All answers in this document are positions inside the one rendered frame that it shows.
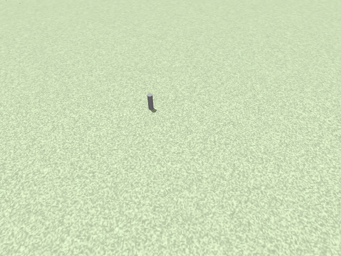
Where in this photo can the can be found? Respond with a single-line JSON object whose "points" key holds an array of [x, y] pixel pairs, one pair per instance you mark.
{"points": [[150, 101]]}

